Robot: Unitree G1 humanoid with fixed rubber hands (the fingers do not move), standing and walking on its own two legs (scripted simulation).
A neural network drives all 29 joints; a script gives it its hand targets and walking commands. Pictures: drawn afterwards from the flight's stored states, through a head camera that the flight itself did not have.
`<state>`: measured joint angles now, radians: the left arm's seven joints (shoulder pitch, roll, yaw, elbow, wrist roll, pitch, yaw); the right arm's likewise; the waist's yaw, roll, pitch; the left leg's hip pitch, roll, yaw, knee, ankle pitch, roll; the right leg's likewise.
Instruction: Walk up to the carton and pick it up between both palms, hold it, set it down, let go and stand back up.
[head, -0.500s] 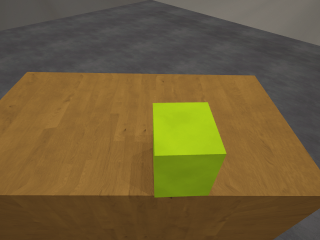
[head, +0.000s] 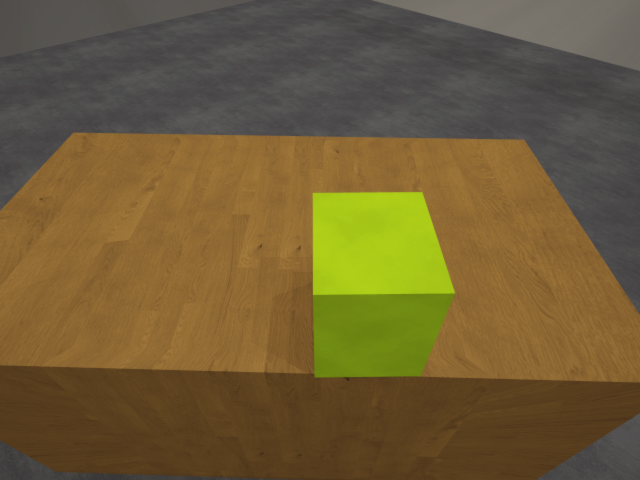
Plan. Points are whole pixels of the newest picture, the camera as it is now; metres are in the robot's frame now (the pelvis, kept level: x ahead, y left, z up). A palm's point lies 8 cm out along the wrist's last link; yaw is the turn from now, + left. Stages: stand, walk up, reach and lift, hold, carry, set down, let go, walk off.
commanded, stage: stand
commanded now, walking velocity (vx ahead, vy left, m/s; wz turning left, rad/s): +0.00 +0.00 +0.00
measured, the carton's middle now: (367, 286) +0.42 -0.04 +0.00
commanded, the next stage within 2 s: none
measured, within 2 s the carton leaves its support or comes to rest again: neither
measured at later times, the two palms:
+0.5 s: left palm out of the picture +0.05 +0.29 -0.12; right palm out of the picture +0.08 -0.30 -0.12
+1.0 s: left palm out of the picture +0.06 +0.29 -0.12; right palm out of the picture +0.09 -0.30 -0.12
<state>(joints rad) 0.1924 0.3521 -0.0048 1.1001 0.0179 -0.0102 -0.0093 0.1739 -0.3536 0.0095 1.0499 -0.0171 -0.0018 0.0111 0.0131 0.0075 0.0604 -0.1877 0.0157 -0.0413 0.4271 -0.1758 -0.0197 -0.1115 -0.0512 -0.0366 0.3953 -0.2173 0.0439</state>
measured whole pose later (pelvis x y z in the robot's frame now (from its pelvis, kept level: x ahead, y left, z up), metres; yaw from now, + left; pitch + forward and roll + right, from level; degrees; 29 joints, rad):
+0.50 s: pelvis +0.01 -0.01 +0.00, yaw +1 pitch -4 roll -1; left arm 0.15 0.34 0.00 1.13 0.01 -0.01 -0.01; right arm 0.14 -0.35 0.03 1.08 -0.01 0.00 0.00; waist 0.01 0.01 0.07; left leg -0.17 0.02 -0.06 0.41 -0.17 -0.03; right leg -0.08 -0.04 -0.04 0.36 -0.21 0.04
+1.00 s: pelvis +0.01 -0.01 +0.00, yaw +1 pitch -4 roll -1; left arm 0.13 0.34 0.01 1.14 0.01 0.00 -0.01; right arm 0.12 -0.35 0.02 1.09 -0.01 -0.01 0.00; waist 0.01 0.01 0.07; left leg -0.15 0.02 -0.07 0.38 -0.17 -0.03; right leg -0.06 -0.05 -0.05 0.34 -0.22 0.04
